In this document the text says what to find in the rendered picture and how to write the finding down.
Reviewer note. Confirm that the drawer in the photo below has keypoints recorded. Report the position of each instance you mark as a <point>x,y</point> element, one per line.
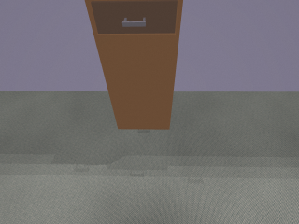
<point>160,16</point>

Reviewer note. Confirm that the handle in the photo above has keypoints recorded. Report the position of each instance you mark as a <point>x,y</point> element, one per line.
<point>126,23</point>

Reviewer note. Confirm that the cabinet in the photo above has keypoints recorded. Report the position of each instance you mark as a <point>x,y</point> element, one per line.
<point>139,71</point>

